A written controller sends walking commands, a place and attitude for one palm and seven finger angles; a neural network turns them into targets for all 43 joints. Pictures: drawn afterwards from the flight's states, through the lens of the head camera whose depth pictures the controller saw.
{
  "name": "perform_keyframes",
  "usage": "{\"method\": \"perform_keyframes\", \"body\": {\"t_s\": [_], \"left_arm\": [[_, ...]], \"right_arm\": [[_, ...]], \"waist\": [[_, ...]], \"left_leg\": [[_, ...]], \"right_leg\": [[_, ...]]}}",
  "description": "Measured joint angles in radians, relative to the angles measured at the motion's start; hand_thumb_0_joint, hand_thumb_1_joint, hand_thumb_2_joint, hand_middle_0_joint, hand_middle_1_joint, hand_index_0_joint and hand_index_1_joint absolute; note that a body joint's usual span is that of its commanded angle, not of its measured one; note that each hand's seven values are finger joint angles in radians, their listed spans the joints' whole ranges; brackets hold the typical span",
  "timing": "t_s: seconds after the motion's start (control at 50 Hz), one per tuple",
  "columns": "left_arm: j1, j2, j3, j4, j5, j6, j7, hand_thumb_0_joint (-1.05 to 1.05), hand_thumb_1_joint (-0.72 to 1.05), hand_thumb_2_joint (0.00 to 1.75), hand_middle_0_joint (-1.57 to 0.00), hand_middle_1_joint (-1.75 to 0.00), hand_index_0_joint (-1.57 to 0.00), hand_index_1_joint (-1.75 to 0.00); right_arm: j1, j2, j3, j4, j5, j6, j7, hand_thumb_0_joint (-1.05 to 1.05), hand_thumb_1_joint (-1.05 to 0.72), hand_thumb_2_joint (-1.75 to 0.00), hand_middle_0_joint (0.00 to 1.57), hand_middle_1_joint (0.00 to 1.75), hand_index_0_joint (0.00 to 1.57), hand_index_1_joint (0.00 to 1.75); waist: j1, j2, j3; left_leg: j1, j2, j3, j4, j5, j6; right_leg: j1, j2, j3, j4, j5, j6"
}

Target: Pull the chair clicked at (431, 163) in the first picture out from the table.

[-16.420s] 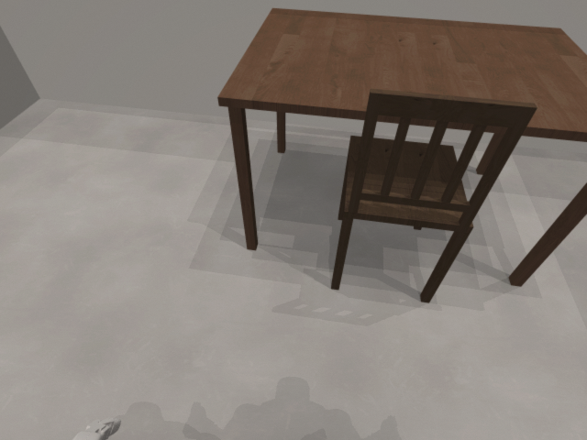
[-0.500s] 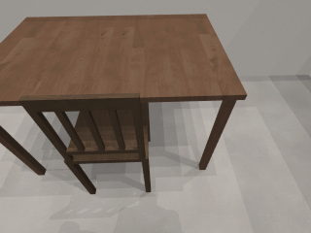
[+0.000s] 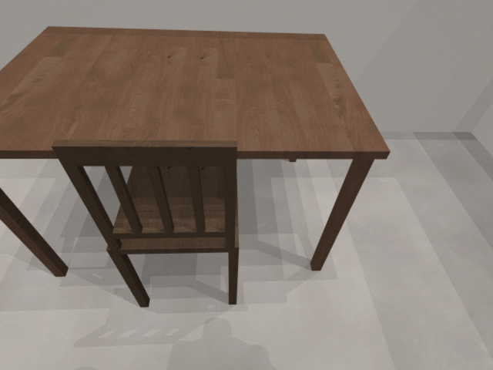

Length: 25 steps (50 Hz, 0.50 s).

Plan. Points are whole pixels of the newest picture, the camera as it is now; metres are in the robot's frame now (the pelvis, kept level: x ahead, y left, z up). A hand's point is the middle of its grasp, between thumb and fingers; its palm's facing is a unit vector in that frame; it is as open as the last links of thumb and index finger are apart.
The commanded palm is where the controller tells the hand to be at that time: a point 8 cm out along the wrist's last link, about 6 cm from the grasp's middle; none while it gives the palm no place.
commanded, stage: look again from close up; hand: left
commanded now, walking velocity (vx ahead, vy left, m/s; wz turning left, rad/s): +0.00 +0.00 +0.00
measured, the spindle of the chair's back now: (162, 200) +0.50 +0.24 -0.10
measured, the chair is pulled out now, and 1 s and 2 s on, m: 0.00 0.00 0.00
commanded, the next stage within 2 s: shuffle to correct the standing spot in 0.54 s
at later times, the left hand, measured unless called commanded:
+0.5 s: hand out of the picture -0.04 +0.17 -0.17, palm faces +0.01 -0.98 -0.19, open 7.4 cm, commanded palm none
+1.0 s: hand out of the picture +0.00 +0.15 -0.17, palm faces +0.07 -0.98 -0.18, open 7.4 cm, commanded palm none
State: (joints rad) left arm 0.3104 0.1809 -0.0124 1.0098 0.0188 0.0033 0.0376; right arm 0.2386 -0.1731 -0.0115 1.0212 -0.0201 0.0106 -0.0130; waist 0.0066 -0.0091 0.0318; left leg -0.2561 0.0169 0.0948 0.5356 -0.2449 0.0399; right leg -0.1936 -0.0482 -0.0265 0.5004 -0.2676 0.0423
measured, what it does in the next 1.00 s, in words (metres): stands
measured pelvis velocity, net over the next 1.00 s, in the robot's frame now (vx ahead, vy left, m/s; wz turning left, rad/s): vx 0.03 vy -0.02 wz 0.03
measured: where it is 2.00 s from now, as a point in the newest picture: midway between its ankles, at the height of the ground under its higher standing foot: outside the picture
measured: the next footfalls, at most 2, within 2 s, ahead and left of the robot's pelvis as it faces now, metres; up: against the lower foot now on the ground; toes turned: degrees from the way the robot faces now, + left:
right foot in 1.46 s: +0.21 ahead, -0.21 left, +0.00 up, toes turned -1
left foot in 1.86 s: +0.13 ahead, +0.03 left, +0.00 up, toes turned +9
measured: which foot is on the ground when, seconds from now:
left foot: down 0.00-1.00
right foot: down 0.00-1.00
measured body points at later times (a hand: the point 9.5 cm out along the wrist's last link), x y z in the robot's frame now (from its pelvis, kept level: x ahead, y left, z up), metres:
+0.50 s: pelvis -0.01 +0.01 +0.00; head +0.00 +0.01 +0.45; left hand -0.04 +0.23 -0.16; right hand -0.02 -0.20 -0.16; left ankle +0.03 +0.09 -0.73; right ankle +0.00 -0.15 -0.73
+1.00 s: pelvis +0.03 -0.02 +0.00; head +0.04 -0.02 +0.45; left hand -0.01 +0.20 -0.16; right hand +0.01 -0.23 -0.16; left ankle +0.03 +0.09 -0.73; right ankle +0.00 -0.15 -0.73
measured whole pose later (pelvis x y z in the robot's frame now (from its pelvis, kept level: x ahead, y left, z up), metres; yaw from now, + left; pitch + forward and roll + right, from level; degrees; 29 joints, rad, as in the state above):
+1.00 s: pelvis +0.03 -0.02 +0.00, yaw +2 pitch +1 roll +0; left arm 0.38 0.13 0.02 1.09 0.02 0.00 0.02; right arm 0.35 -0.13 -0.03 1.11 -0.03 0.01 -0.02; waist -0.01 0.01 0.00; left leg -0.28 0.02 0.06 0.55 -0.29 0.02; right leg -0.20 -0.05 -0.06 0.53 -0.33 0.02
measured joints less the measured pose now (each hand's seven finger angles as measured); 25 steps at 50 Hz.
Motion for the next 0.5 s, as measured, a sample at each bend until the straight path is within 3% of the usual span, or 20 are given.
{"method": "perform_keyframes", "body": {"t_s": [0.26, 0.5], "left_arm": [[0.048, -0.014, 0.002, 0.063, 0.000, 0.000, 0.001, 0.00, 0.90, 0.90, -0.19, -0.30, -0.20, -0.29], [0.036, -0.050, 0.002, 0.083, 0.000, -0.011, 0.005, 0.00, 0.91, 0.90, -0.19, -0.30, -0.20, -0.29]], "right_arm": [[0.055, 0.021, 0.002, 0.063, 0.005, 0.007, 0.004, 0.00, -0.91, -0.90, 0.20, 0.30, 0.20, 0.30], [0.042, 0.035, -0.003, 0.088, 0.005, 0.003, 0.001, 0.01, -0.92, -0.90, 0.20, 0.30, 0.20, 0.30]], "waist": [[-0.003, 0.007, 0.028], [-0.005, 0.019, 0.019]], "left_leg": [[-0.002, -0.026, 0.014, -0.058, 0.046, 0.022], [0.000, -0.025, 0.021, -0.071, 0.053, 0.019]], "right_leg": [[-0.014, -0.023, 0.012, -0.037, 0.039, 0.013], [-0.020, -0.022, 0.019, -0.037, 0.042, 0.015]]}}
